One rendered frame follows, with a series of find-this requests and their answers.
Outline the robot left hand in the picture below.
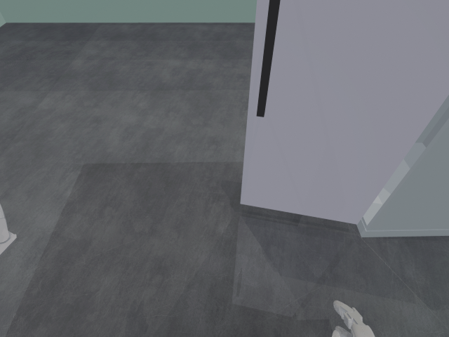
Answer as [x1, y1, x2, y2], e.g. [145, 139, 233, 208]
[0, 204, 17, 257]

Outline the handle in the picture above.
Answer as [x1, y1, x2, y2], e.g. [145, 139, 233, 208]
[257, 0, 280, 117]

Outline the robot right hand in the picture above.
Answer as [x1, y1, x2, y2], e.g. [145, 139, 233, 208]
[332, 300, 375, 337]

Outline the fridge door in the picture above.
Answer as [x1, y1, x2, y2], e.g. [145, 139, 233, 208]
[240, 0, 449, 225]

